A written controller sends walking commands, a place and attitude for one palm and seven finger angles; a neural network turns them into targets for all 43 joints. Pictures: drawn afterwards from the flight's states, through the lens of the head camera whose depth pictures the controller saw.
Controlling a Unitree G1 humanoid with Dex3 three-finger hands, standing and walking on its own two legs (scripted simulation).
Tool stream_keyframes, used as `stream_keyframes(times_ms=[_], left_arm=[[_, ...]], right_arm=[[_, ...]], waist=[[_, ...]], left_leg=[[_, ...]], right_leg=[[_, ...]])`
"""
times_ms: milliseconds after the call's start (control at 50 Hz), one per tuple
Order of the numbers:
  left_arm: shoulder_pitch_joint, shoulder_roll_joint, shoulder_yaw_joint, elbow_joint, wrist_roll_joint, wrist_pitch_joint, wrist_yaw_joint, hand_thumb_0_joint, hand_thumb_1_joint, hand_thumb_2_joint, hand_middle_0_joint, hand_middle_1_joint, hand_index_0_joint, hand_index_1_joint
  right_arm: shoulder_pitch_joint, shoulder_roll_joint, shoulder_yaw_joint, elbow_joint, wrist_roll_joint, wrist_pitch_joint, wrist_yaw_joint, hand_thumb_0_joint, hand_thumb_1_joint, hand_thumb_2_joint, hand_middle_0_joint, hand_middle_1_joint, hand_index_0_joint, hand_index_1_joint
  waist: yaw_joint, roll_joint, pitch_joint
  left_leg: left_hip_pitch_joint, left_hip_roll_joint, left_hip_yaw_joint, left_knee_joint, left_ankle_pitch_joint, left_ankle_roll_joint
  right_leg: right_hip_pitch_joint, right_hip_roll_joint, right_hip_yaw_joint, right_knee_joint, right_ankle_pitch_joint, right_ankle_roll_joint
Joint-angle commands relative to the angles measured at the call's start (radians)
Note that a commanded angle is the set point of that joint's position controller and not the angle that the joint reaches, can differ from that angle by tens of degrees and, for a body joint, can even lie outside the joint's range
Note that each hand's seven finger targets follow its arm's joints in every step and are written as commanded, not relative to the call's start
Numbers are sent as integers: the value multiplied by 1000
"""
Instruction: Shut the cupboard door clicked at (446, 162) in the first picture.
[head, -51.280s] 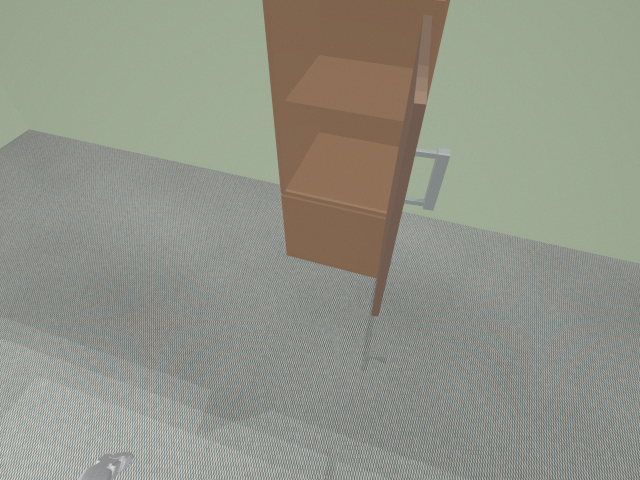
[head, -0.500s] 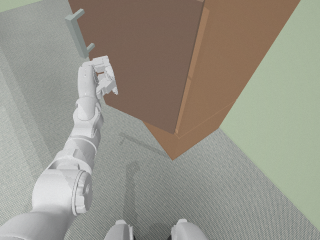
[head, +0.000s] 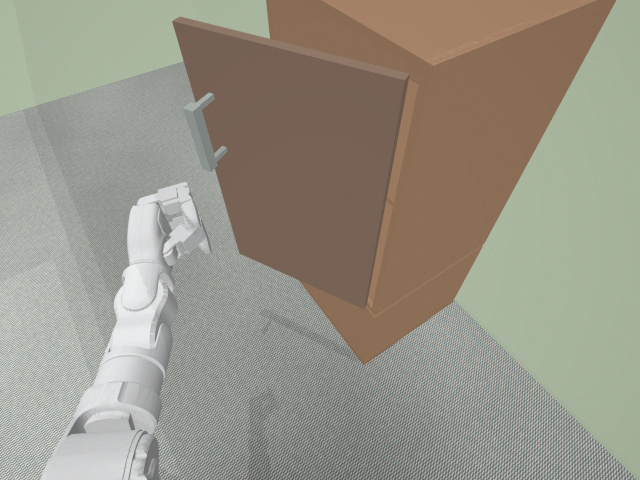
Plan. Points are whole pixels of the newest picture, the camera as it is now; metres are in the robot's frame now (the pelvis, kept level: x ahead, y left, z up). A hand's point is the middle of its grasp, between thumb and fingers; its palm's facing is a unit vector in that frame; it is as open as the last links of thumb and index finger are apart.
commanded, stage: draw the hand back to the body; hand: left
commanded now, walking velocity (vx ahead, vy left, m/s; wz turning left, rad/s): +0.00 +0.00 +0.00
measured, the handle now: (208, 132) +0.67 +0.19 +0.05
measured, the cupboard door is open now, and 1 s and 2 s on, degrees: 28 28 28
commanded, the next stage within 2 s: step back with the hand held close in 1.22 s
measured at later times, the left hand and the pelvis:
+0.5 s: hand (74, 305) +0.27 +0.23 +0.15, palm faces +0.28 -0.93 -0.25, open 3.7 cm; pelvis +0.01 +0.01 +0.04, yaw +2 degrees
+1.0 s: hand out of the picture +0.19 +0.28 +0.19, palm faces +0.52 -0.75 -0.41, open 7.1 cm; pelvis +0.02 +0.00 +0.04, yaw +3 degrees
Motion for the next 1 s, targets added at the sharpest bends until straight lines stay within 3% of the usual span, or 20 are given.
stream_keyframes(times_ms=[0,100,120,140,160,180,200,220,240,320,380,400,440,600,800,860,900,980], left_arm=[[-344,109,-55,-391,-6,-58,-30,0,900,900,-1300,-1500,-1300,-1500],[-67,171,14,-467,-36,20,-57,0,900,900,-1190,-1380,-1190,-1380],[-52,171,12,-520,-43,36,-65,0,900,900,-1163,-1350,-1163,-1350],[-12,190,-69,-635,45,47,-14,0,900,900,-1135,-1320,-1135,-1320],[45,201,-38,-662,49,67,16,0,900,900,-1107,-1290,-1107,-1290],[74,171,-70,-708,47,85,25,0,900,900,-1080,-1260,-1080,-1260],[90,178,-74,-725,53,105,34,0,900,900,-1053,-1230,-1053,-1230],[64,204,-57,-765,64,115,49,0,900,900,-1025,-1200,-1025,-1200],[83,186,-71,-788,69,129,59,0,900,900,-997,-1170,-997,-1170],[165,211,-46,-891,85,169,84,0,900,900,-887,-1050,-887,-1050],[266,191,-49,-954,85,192,92,0,900,900,-805,-960,-805,-960],[307,205,-35,-974,85,197,93,0,900,900,-777,-930,-777,-930],[357,189,-38,-1028,85,202,94,0,900,900,-723,-870,-723,-870],[619,291,131,-1169,87,220,108,0,900,900,-502,-630,-502,-630],[879,355,284,-1303,81,196,126,0,900,900,-228,-330,-228,-330],[871,301,239,-1269,80,197,122,0,900,900,-200,-300,-200,-300],[826,271,200,-1237,85,202,120,0,900,900,-200,-300,-200,-300],[789,305,221,-1256,93,189,132,0,900,900,-200,-300,-200,-300]], right_arm=[[-85,-134,-43,-140,15,-85,-24,0,-900,-900,200,300,200,300],[-163,-139,-29,-179,25,-101,-26,0,-900,-900,200,300,200,300],[-193,-134,-25,-193,30,-102,-27,0,-900,-900,200,300,200,300],[-234,-101,-29,-212,28,-72,-44,0,-900,-900,200,300,200,300],[-249,-103,-28,-223,27,-57,-58,0,-900,-900,200,300,200,300],[-272,-101,-20,-235,29,-56,-64,0,-900,-900,200,300,200,300],[-284,-104,-17,-234,29,-51,-72,0,-900,-900,200,300,200,300],[-301,-103,-12,-231,31,-47,-79,0,-900,-900,200,300,200,300],[-304,-98,-7,-227,26,-48,-83,0,-900,-900,200,300,200,300],[-321,-93,11,-224,19,-56,-94,0,-900,-900,200,300,200,300],[-340,-84,20,-223,10,-63,-93,0,-900,-900,200,300,200,300],[-338,-90,18,-222,8,-65,-91,0,-900,-900,200,300,200,300],[-349,-84,24,-226,3,-71,-88,0,-900,-900,200,300,200,300],[-370,-85,19,-218,-14,-84,-78,0,-900,-900,200,300,200,300],[-374,-80,-1,-202,-15,-128,-76,0,-900,-900,200,300,200,300],[-364,-83,-5,-193,-13,-133,-79,0,-900,-900,200,300,200,300],[-362,-92,-9,-182,-10,-138,-82,0,-900,-900,200,300,200,300],[-363,-94,-14,-181,-13,-151,-94,0,-900,-900,200,300,200,300]], waist=[[9,37,-237],[77,-24,-229],[80,-24,-228],[73,-52,-219],[73,-82,-186],[72,-73,-147],[73,-75,-122],[69,-46,-96],[67,-29,-70],[76,9,-64],[85,41,-33],[90,14,-38],[93,18,-21],[128,12,-6],[148,22,38],[130,-39,89],[116,-43,145],[128,-27,76]], left_leg=[[289,-36,-43,-119,201,22],[298,-40,-47,-179,201,18],[306,-39,-43,-193,215,17],[364,-44,-32,-233,215,18],[366,-38,-34,-255,206,19],[368,-37,-40,-271,198,19],[387,-33,-42,-289,195,21],[413,-32,-41,-307,196,21],[429,-29,-50,-326,199,17],[520,-27,-60,-382,245,15],[550,-23,-64,-420,261,8],[557,-21,-67,-429,271,9],[571,-18,-74,-447,291,5],[563,-25,-62,-453,376,0],[542,-30,-43,-433,383,7],[536,-29,-35,-435,345,15],[533,-26,-39,-445,294,16],[559,-37,-35,-444,282,26]], right_leg=[[98,27,-2,-140,292,7],[199,15,-7,-163,290,1],[217,9,-7,-166,308,2],[251,-13,34,-225,297,5],[268,-14,29,-253,283,8],[270,-17,26,-263,267,7],[278,-17,26,-285,259,6],[274,-15,26,-308,259,7],[289,-16,18,-314,256,2],[345,-12,10,-371,285,-1],[387,-12,3,-398,288,-4],[406,-10,2,-412,292,-4],[424,-11,-2,-419,303,-4],[498,-13,-6,-442,375,0],[485,-21,-5,-454,383,8],[441,-24,-5,-458,351,16],[399,-24,-2,-483,285,18],[424,-28,4,-470,273,19]])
